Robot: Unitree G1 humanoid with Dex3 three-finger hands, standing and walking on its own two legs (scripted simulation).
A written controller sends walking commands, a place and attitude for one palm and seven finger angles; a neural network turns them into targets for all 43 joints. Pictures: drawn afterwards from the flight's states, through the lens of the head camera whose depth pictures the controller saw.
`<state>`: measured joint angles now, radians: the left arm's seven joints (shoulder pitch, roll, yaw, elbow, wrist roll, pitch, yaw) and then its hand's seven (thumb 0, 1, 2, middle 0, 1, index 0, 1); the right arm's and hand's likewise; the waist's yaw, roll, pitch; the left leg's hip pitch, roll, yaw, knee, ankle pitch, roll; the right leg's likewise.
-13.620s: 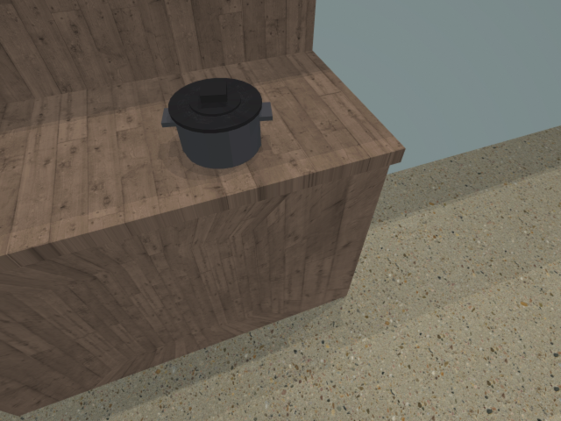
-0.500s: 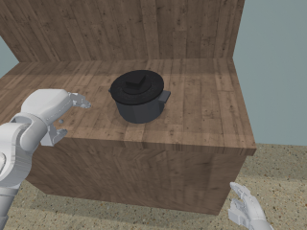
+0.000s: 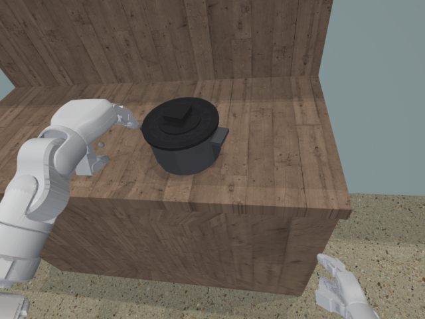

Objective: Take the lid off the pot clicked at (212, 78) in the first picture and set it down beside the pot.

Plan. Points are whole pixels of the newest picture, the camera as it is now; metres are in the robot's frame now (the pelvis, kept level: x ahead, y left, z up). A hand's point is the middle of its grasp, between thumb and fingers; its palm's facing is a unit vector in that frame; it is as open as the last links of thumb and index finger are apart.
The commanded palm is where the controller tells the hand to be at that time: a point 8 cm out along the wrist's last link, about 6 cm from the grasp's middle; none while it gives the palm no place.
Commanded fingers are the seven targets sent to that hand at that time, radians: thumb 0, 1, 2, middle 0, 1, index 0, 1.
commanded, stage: move the open hand above the knob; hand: left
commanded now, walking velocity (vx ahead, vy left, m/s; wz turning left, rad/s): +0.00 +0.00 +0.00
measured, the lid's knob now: (177, 113) +0.51 +0.13 +0.12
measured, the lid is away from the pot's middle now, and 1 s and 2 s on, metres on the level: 0.00 0.00 0.00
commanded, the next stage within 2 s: lower the open fingers around the knob in 1.92 s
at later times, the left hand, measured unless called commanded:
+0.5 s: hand (127, 125) +0.40 +0.19 +0.18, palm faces -0.18 -0.01 -0.98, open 10.1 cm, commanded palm +0.38 +0.18 +0.25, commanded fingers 0.00 -0.35 1.55 -0.85 -0.08 -0.85 -0.08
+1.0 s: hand (159, 104) +0.45 +0.14 +0.19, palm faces -0.18 +0.01 -0.98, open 10.1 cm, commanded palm +0.44 +0.14 +0.25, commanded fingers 0.00 -0.35 1.55 -0.85 -0.08 -0.85 -0.08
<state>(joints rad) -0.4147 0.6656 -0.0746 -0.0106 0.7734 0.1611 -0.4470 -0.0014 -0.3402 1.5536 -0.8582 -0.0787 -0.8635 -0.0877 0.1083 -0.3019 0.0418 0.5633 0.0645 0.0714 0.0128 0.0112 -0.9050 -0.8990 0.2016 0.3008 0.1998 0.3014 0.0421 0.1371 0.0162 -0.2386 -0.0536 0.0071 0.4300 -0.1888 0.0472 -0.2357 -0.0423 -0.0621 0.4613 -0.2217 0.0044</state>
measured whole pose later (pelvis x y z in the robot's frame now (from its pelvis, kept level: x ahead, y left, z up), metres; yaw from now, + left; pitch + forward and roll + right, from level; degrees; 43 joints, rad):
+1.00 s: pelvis +0.02 +0.00 +0.00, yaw +0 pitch +2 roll +1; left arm -0.89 0.48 -0.31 0.48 0.86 0.29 -0.41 0.00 -0.34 1.55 -0.86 -0.08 -0.86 -0.09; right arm 0.15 -0.28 0.04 0.62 0.08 0.11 0.01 0.01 -0.91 -0.90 0.20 0.30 0.20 0.30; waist -0.02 0.11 -0.02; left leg -0.27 -0.06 0.02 0.44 -0.21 0.05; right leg -0.28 -0.05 -0.05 0.50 -0.26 0.01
